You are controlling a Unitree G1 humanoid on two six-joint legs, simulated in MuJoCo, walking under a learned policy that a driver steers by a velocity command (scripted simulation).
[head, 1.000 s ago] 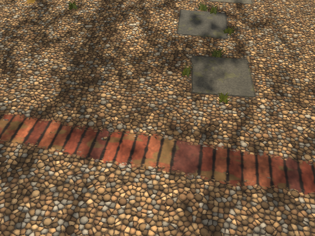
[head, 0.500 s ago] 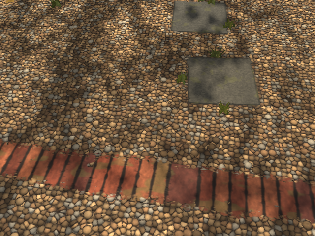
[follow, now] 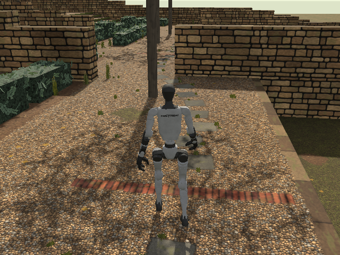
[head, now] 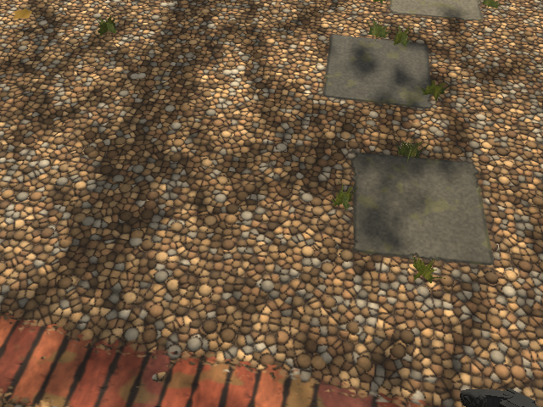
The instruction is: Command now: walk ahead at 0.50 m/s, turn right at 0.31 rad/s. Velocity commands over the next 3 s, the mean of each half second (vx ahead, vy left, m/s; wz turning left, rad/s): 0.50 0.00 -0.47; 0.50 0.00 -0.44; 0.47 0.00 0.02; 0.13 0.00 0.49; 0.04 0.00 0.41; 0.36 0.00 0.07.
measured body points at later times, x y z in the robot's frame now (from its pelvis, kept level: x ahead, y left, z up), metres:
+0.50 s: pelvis +0.27 -0.05 -0.01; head +0.30 -0.07 +0.44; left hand +0.53 +0.14 -0.10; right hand +0.21 -0.33 -0.15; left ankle +0.12 +0.11 -0.71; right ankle +0.37 -0.16 -0.73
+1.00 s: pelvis +0.56 -0.13 +0.00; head +0.58 -0.15 +0.45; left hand +0.71 +0.12 -0.12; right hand +0.64 -0.44 -0.08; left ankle +0.72 -0.09 -0.73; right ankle +0.37 -0.16 -0.72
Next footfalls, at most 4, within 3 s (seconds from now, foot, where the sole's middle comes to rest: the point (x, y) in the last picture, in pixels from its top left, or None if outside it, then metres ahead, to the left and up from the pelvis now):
0.48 right None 0.40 -0.17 -0.76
1.00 left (336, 293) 0.75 -0.11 -0.76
1.50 right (459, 260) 0.89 -0.46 -0.76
1.92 left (369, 231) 0.97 -0.21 -0.76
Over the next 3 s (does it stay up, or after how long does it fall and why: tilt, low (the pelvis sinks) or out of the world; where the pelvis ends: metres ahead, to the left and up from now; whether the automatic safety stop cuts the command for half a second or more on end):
stays up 1.02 -0.27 0.02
